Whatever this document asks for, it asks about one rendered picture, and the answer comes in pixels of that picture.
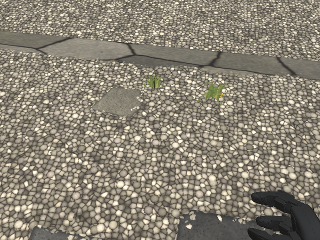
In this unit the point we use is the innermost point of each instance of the robot right hand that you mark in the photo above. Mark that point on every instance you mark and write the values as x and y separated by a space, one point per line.
303 223

